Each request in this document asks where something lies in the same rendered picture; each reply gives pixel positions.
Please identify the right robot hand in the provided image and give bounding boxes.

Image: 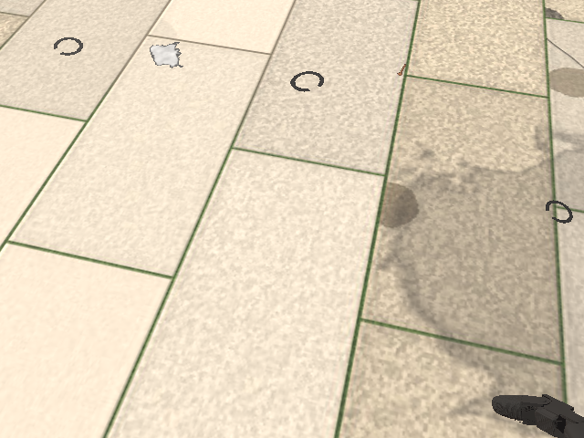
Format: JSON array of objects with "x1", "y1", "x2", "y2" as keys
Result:
[{"x1": 492, "y1": 394, "x2": 584, "y2": 438}]

